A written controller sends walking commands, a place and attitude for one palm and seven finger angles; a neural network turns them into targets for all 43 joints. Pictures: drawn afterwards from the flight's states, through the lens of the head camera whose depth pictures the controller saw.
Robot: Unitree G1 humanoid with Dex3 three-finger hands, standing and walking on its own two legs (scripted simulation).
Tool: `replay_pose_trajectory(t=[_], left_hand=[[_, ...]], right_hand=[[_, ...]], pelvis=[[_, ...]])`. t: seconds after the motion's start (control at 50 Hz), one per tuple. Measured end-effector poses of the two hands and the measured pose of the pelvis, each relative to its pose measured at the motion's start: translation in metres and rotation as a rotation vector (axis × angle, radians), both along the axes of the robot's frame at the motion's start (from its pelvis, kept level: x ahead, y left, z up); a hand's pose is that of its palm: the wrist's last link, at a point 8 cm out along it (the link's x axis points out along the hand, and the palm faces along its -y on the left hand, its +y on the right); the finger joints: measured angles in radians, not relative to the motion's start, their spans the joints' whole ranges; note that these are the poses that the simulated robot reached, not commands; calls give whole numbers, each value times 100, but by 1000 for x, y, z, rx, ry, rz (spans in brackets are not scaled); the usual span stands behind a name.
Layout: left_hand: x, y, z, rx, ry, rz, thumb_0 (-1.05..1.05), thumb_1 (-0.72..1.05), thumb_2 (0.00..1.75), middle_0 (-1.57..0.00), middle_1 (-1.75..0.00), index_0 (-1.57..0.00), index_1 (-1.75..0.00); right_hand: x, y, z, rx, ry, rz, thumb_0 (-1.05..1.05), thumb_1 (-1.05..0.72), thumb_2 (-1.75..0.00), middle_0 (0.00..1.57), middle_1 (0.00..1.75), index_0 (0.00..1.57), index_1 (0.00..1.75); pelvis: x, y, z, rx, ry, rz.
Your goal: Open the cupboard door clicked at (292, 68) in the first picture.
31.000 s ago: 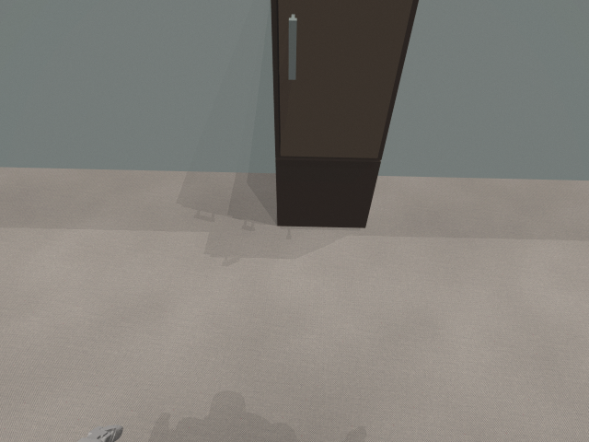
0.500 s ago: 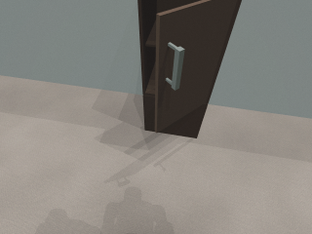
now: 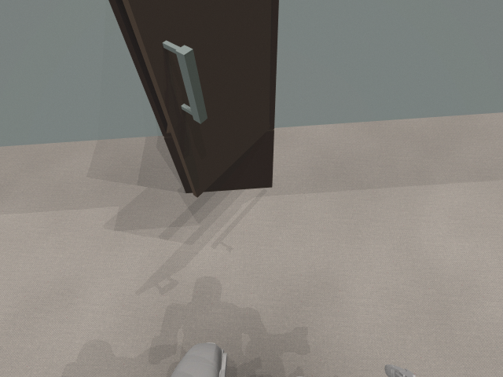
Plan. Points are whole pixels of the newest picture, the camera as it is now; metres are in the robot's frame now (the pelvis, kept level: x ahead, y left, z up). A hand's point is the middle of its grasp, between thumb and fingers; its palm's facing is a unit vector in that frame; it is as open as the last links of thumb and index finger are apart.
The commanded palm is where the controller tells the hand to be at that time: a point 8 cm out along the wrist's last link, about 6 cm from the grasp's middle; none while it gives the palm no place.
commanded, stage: walk to a spot facing it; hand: left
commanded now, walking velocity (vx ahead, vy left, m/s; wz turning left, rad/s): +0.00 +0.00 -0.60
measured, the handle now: (185, 84) +0.62 +0.20 +0.07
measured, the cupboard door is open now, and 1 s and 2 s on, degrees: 48 48 48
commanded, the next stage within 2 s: none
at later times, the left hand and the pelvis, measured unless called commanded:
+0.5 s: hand (137, 347) +0.16 +0.24 -0.17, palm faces -0.22 -0.95 -0.22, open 7.4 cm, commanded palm none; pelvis +0.03 +0.05 +0.00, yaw -18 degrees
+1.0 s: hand (198, 314) +0.23 +0.14 -0.17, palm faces -0.55 -0.81 -0.20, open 7.4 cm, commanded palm none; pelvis +0.05 +0.03 +0.00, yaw -36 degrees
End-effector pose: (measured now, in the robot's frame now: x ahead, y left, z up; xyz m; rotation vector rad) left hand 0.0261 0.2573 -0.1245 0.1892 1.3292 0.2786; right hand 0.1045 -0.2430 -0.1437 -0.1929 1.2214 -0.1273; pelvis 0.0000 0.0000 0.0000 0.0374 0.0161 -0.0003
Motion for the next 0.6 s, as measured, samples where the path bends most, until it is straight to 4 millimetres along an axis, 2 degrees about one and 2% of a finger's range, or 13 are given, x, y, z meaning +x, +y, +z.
replay_pose_trajectory(t=[0.08,0.16,0.24,0.3,0.36,0.46,0.54,0.6], left_hand=[[9,-6,0,-29,22,-48,0,90,90,-20,-30,-20,-30],[21,-5,-4,-55,25,-85,1,90,90,-20,-30,-20,-30],[36,7,-12,-74,24,-121,1,90,90,-21,-30,-20,-30],[53,21,-22,-86,22,-151,1,90,90,-21,-30,-20,-30],[76,34,-31,-91,7,-195,1,90,90,-20,-30,-20,-30],[122,39,-20,-87,-38,-293,1,90,90,-20,-30,-20,-30],[156,27,-9,-78,-64,-387,1,91,90,-20,-30,-19,-30],[180,8,-5,-67,-79,-469,1,91,90,-20,-30,-19,-30]], right_hand=[[18,-3,13,-12,-72,-34,1,-91,-90,20,30,20,30],[29,0,22,-29,-114,-61,1,-91,-90,20,30,20,30],[33,11,29,-48,-143,-89,1,-91,-90,20,30,20,30],[28,21,31,-70,-167,-118,1,-90,-90,20,30,20,30],[9,29,28,-97,-148,-141,0,-90,-90,20,30,20,30],[-41,38,33,-96,-44,-210,1,-90,-90,21,30,20,30],[-83,39,28,-77,24,-298,1,-90,-90,21,30,20,30],[-114,35,19,-57,62,-376,1,-90,-90,21,30,20,30]], pelvis=[[5,3,5,0,11,-50],[11,11,5,-8,15,-94],[16,24,4,-18,20,-137],[23,37,-3,-38,25,-168],[26,47,-8,-52,16,-205],[30,49,2,-66,12,-278],[32,48,5,-75,17,-336],[32,41,2,-67,18,-385]])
